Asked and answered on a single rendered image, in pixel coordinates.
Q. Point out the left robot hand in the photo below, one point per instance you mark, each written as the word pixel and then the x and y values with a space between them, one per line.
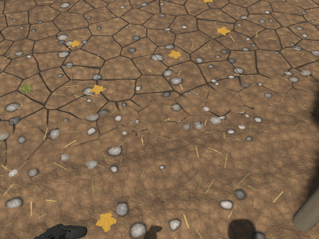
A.
pixel 61 231

